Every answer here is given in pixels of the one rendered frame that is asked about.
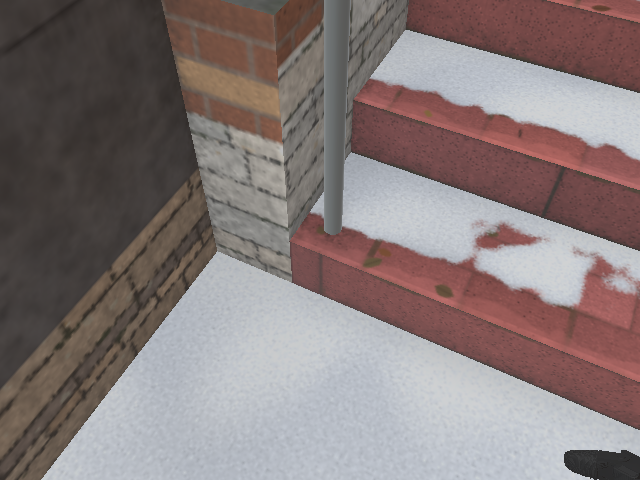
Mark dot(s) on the robot right hand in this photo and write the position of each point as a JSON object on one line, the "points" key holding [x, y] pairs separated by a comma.
{"points": [[603, 465]]}

